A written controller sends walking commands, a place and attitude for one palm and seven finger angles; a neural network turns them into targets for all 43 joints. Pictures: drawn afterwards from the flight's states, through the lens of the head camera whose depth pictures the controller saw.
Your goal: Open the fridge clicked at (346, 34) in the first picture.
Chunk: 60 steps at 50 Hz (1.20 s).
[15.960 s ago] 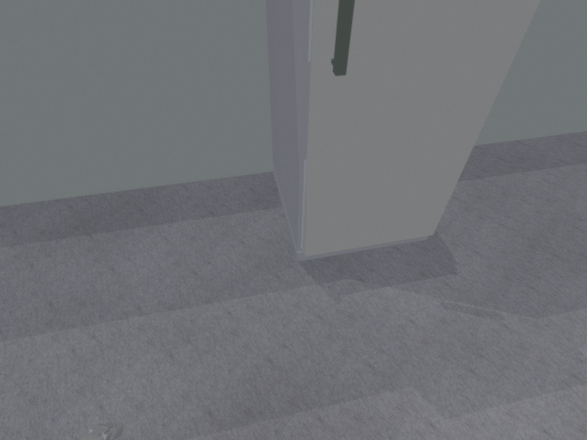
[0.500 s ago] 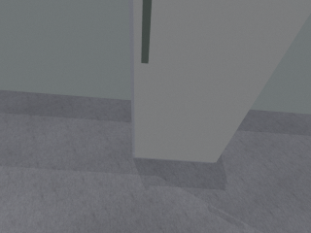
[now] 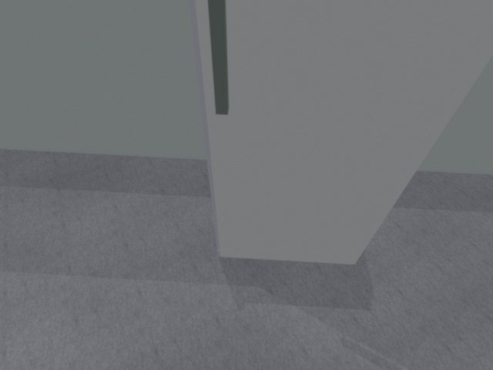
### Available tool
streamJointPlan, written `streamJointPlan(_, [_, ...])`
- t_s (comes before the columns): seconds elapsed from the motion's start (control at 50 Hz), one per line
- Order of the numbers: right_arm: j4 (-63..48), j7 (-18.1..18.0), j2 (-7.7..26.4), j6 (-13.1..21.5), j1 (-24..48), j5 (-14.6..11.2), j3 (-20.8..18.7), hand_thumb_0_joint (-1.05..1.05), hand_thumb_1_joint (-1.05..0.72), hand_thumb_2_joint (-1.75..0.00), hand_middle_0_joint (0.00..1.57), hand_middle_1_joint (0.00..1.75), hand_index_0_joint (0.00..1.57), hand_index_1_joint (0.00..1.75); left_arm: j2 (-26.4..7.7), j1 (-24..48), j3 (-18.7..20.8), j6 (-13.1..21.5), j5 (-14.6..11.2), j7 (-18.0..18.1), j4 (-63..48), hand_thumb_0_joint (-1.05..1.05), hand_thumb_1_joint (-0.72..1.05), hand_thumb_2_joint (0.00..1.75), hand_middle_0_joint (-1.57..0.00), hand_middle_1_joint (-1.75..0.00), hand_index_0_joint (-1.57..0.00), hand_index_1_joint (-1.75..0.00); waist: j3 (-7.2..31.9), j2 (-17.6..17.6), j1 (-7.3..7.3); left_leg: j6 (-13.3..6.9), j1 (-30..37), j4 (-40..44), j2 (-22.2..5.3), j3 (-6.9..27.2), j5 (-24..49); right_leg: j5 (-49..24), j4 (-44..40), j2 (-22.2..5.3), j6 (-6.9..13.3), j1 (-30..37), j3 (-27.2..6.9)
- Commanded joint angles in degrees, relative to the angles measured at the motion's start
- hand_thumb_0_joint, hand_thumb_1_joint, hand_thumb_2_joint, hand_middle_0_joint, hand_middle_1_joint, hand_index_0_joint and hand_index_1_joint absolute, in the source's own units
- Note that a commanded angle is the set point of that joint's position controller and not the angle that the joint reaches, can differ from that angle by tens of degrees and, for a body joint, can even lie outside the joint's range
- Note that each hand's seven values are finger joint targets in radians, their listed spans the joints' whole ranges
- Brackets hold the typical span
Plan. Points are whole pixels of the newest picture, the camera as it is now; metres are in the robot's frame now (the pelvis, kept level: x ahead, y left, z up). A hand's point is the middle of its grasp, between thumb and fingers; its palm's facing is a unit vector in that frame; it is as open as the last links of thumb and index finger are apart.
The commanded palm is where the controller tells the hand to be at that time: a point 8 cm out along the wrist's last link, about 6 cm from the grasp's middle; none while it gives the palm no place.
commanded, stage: look again from close up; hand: left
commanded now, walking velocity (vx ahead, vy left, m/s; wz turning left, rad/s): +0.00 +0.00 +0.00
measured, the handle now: (219, 18) +0.62 +0.10 +0.27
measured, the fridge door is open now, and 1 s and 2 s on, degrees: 0 0 0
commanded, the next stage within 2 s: shuffle to correct the standing spot in 0.42 s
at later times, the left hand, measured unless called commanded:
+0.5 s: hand out of the picture -0.02 +0.16 -0.18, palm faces +0.06 -0.99 -0.15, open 7.3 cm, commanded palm none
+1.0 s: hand out of the picture -0.02 +0.14 -0.19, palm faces +0.15 -0.98 -0.14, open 7.3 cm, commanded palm none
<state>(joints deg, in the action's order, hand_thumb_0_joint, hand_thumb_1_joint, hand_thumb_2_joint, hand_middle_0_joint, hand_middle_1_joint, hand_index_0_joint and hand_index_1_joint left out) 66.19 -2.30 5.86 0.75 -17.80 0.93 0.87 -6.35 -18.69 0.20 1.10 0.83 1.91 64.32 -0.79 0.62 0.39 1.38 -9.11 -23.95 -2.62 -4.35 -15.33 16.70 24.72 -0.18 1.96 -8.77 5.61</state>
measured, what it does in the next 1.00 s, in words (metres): lifts its left foot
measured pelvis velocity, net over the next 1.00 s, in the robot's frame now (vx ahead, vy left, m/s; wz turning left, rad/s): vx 0.06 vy -0.01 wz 0.03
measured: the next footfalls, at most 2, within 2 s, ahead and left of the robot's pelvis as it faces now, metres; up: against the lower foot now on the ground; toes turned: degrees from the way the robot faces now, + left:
left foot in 1.10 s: +0.17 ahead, +0.11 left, +0.00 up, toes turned +9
right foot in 1.54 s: +0.27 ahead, -0.19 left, +0.00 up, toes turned -7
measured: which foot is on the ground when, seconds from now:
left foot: down 0.00-0.88, up 0.90-1.00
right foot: down 0.00-1.00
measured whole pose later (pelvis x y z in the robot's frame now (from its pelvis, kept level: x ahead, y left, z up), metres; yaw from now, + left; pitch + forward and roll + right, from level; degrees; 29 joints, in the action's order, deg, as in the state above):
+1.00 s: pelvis +0.06 -0.01 -0.01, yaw +2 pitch +1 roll +0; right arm 65.2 -1.1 5.6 -0.5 -18.9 1.3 -1.1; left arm -5.8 -25.0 2.6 2.8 2.1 1.9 64.2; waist -1.6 1.6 2.4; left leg -1.3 -22.3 -54.9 -3.5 -5.4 -30.5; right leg 24.5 28.3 0.5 2.9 -4.7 7.8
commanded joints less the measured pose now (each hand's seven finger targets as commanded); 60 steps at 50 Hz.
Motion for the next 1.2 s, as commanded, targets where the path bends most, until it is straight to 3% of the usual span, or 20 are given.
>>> streamJointPlan(0.0, [-0.8,-0.5,3.7,0.6,-4.2,-0.2,-0.9,0.00,-0.90,-0.90,0.20,0.30,0.20,0.30,-4.7,-5.4,0.7,0.8,-0.2,0.3,-1.0,0.00,0.90,0.90,-0.20,-0.30,-0.20,-0.30,0.1,-1.1,0.16,-2.2,0.5,1.9,-4.0,2.0,16.5,-26.6,-2.8,-7.2,0.6,2.2,-5.0])
streamJointPlan(0.5, [-0.7,-0.6,4.5,0.7,-4.6,-0.1,-0.6,0.00,-0.90,-0.90,0.20,0.30,0.20,0.30,-4.3,-5.4,0.7,0.3,-0.2,0.3,-0.2,0.00,0.90,0.90,-0.20,-0.30,-0.20,-0.30,-3.8,-0.5,0.33,-2.8,0.4,3.9,-4.1,3.1,15.1,-17.4,-4.6,-6.7,0.2,0.7,-4.5])
streamJointPlan(0.62, [-0.5,-0.2,4.8,0.1,-6.3,0.3,-1.4,0.00,-0.90,-0.90,0.20,0.30,0.20,0.30,-4.0,-5.3,1.5,-0.4,0.4,-0.5,-0.5,0.00,0.90,0.90,-0.20,-0.30,-0.20,-0.30,-6.6,-0.7,-0.15,-4.2,-2.3,4.9,-4.7,4.3,-5.1,4.2,-2.2,-4.7,0.9,-4.1,-3.3])
streamJointPlan(0.68, [-0.8,-0.1,5.6,0.1,-6.8,0.5,-2.0,0.00,-0.90,-0.90,0.20,0.30,0.20,0.30,-3.4,-5.6,1.8,-0.5,0.6,-1.1,-1.0,0.00,0.90,0.90,-0.20,-0.30,-0.20,-0.30,-9.3,-3.9,-0.28,-5.5,-4.4,7.3,-6.9,7.2,-10.9,5.1,1.5,-3.6,1.0,-6.8,-1.7])
streamJointPlan(0.74, [-1.0,-0.2,6.0,0.3,-7.3,0.5,-2.6,0.00,-0.90,-0.90,0.20,0.30,0.20,0.30,-2.9,-6.6,2.0,-0.2,0.8,-1.4,-1.3,0.00,0.90,0.90,-0.20,-0.30,-0.20,-0.30,-9.8,-5.2,-0.01,-6.7,-5.0,6.7,-8.5,8.6,-8.9,3.4,4.0,-2.9,1.1,-7.5,-0.9])
streamJointPlan(0.8, [-1.9,-0.3,4.8,0.7,-6.4,0.4,-2.6,0.00,-0.90,-0.90,0.20,0.30,0.20,0.30,-3.7,-10.4,2.7,0.2,0.8,-1.2,-0.4,0.00,0.90,0.90,-0.20,-0.30,-0.20,-0.30,-8.2,-0.1,1.56,-5.7,-8.8,-1.4,-5.9,4.3,-2.8,1.4,0.6,-5.1,2.4,-1.6,-4.6])
streamJointPlan(0.82, [-2.7,-0.3,3.4,0.8,-5.1,0.3,-2.3,0.00,-0.90,-0.90,0.20,0.30,0.20,0.30,-4.9,-12.6,3.1,0.3,0.8,-1.0,0.4,0.00,0.90,0.90,-0.20,-0.30,-0.20,-0.30,-8.4,5.9,2.47,-4.6,-13.7,-7.8,-3.0,0.2,-1.7,-1.5,-2.3,-7.5,3.8,3.4,-8.3])
streamJointPlan(0.84, [-4.1,0.0,2.0,1.0,-2.9,0.3,-2.0,0.00,-0.90,-0.90,0.20,0.30,0.20,0.30,-6.7,-16.0,3.8,0.5,0.7,-0.6,1.6,0.00,0.90,0.90,-0.20,-0.30,-0.20,-0.30,-7.4,12.0,3.48,-3.2,-19.9,-16.1,0.3,-4.1,-6.4,-7.3,-5.7,-12.3,6.3,8.6,-14.9])
streamJointPlan(0.86, [-5.9,0.3,2.0,0.9,1.4,0.4,-2.1,0.00,-0.90,-0.90,0.20,0.30,0.20,0.30,-7.4,-19.3,3.9,0.8,0.6,-0.4,2.3,0.00,0.90,0.90,-0.20,-0.30,-0.20,-0.30,-8.2,13.6,5.39,-2.8,-26.0,-25.8,0.3,-3.7,-15.8,-16.8,-8.1,-16.5,9.4,11.2,-19.8])
streamJointPlan(0.88, [-7.3,0.5,2.7,1.0,4.0,0.4,-2.3,0.00,-0.90,-0.90,0.20,0.30,0.20,0.30,-7.1,-20.6,3.8,1.2,0.7,0.0,2.7,0.00,0.90,0.90,-0.20,-0.30,-0.20,-0.30,-7.5,11.7,5.80,-2.9,-30.0,-33.0,-0.7,-1.3,-17.6,-26.0,-7.4,-18.5,12.1,13.9,-20.9])
streamJointPlan(0.92, [-8.0,0.9,2.1,1.3,5.8,0.2,-2.7,0.00,-0.90,-0.90,0.20,0.30,0.20,0.30,-5.7,-19.3,3.5,1.5,1.0,0.7,2.3,0.00,0.90,0.90,-0.20,-0.30,-0.20,-0.30,-6.7,5.4,4.79,-3.0,-32.4,-36.4,-2.3,-0.1,-17.2,-31.2,-5.6,-19.0,13.5,15.3,-18.0])
streamJointPlan(0.98, [-8.4,1.9,0.8,1.2,6.6,0.0,-2.7,0.00,-0.90,-0.90,0.20,0.30,0.20,0.30,-5.9,-14.6,3.0,1.8,1.6,0.7,0.8,0.00,0.90,0.90,-0.20,-0.30,-0.20,-0.30,-6.2,5.0,2.22,-3.4,-23.9,-26.3,-2.5,-0.9,-14.0,-27.4,-5.7,-15.8,10.8,7.1,-12.4])
streamJointPlan(1.02, [-6.5,1.8,-0.4,1.2,0.1,0.0,-2.7,0.00,-0.90,-0.90,0.20,0.30,0.20,0.30,-5.6,-9.5,2.7,1.8,1.3,0.3,0.0,0.00,0.90,0.90,-0.20,-0.30,-0.20,-0.30,-5.5,3.5,-2.56,-3.5,-9.3,-16.2,-0.2,-4.1,-4.8,-24.5,-3.1,-12.3,8.0,-3.1,-7.2])
streamJointPlan(1.04, [-3.8,1.4,0.6,1.4,-6.3,0.2,-2.8,0.00,-0.90,-0.90,0.20,0.30,0.20,0.30,-5.9,-7.6,2.8,1.6,0.9,0.0,-0.3,0.00,0.90,0.90,-0.20,-0.30,-0.20,-0.30,-3.8,2.3,-5.50,-3.6,0.3,-10.3,1.9,-6.1,2.7,-23.5,3.0,-9.5,6.3,-7.2,-3.6])
streamJointPlan(1.06, [-1.1,0.7,3.7,1.7,-13.7,0.6,-3.3,0.00,-0.90,-0.90,0.20,0.30,0.20,0.30,-5.0,-7.9,2.6,1.4,0.5,-0.4,-0.5,0.00,0.90,0.90,-0.20,-0.30,-0.20,-0.30,-0.5,-1.9,-7.81,-4.2,9.2,-5.6,-0.7,-2.7,6.8,-20.4,14.6,-6.7,4.5,-9.8,-1.7])
streamJointPlan(1.08, [-0.1,0.0,10.1,2.2,-18.3,1.5,-4.7,0.00,-0.90,-0.90,0.20,0.30,0.20,0.30,-2.0,-10.0,2.3,1.2,-0.1,-0.9,-1.3,0.00,0.90,0.90,-0.20,-0.30,-0.20,-0.30,2.9,-15.8,-7.99,-9.8,15.4,1.1,-17.0,19.3,11.2,0.5,31.6,-1.0,0.9,-19.9,1.9])
streamJointPlan(1.1, [-0.6,-0.5,13.7,1.7,-19.1,0.9,-4.9,0.00,-0.90,-0.90,0.20,0.30,0.20,0.30,-3.1,-9.3,2.2,1.1,0.1,-0.8,-2.8,0.00,0.90,0.90,-0.20,-0.30,-0.20,-0.30,4.4,-15.7,-7.41,-15.7,13.3,8.6,-26.4,33.2,14.2,16.2,44.3,0.9,0.9,-23.6,-2.7])
streamJointPlan(1.12, [-2.3,-0.4,14.1,1.2,-14.4,0.6,-5.3,0.00,-0.90,-0.90,0.20,0.30,0.20,0.30,-4.2,-7.1,2.4,0.6,0.6,-0.8,-4.1,0.00,0.90,0.90,-0.20,-0.30,-0.20,-0.30,-0.6,-6.5,-5.83,-18.5,5.5,10.8,-28.3,32.9,6.5,15.2,49.0,-2.0,1.3,-24.7,-6.0])
streamJointPlan(1.14, [-3.3,-0.4,11.9,1.4,-9.3,0.8,-4.7,0.00,-0.90,-0.90,0.20,0.30,0.20,0.30,-2.8,-4.5,2.6,0.3,1.3,-0.9,-3.7,0.00,0.90,0.90,-0.20,-0.30,-0.20,-0.30,-6.8,-4.0,-4.15,-16.0,-2.6,12.2,-25.2,27.5,4.1,10.9,50.1,-3.5,0.7,-26.0,-6.0])
streamJointPlan(1.18, [-5.3,-0.5,7.9,2.0,-2.9,0.7,-3.2,0.00,-0.90,-0.90,0.20,0.30,0.20,0.30,-1.8,-6.9,3.0,-0.7,1.7,-1.7,-2.7,0.00,0.90,0.90,-0.20,-0.30,-0.20,-0.30,-10.2,-6.8,-0.45,-11.9,-10.8,13.4,-20.3,17.6,2.0,4.3,47.8,-5.9,-0.9,-23.5,-6.9])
